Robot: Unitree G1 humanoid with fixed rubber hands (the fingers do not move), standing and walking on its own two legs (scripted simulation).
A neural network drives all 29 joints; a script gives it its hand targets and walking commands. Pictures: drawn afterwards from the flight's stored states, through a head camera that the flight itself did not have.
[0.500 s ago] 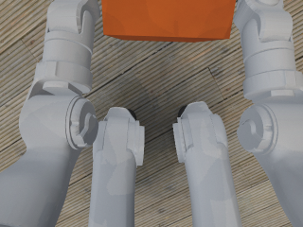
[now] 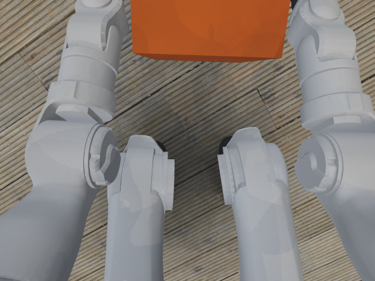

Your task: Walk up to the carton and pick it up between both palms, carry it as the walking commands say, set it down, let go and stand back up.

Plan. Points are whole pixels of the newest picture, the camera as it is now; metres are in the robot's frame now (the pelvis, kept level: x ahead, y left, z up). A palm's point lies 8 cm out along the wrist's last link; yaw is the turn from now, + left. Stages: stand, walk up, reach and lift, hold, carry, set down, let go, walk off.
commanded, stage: set down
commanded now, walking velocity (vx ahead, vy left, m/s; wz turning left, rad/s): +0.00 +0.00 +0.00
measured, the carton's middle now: out of the picture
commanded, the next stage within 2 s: none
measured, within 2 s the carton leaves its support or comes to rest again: rests again in 0.12 s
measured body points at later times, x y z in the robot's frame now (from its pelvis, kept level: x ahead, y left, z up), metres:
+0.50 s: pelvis +0.00 +0.00 -0.01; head +0.38 -0.01 +0.23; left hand +0.57 +0.12 -0.20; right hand +0.54 -0.18 -0.20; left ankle +0.12 +0.12 -0.34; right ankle +0.12 -0.12 -0.34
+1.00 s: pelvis +0.01 +0.00 -0.02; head +0.38 +0.00 +0.24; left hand +0.57 +0.12 -0.20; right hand +0.54 -0.18 -0.20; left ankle +0.12 +0.11 -0.34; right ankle +0.12 -0.12 -0.34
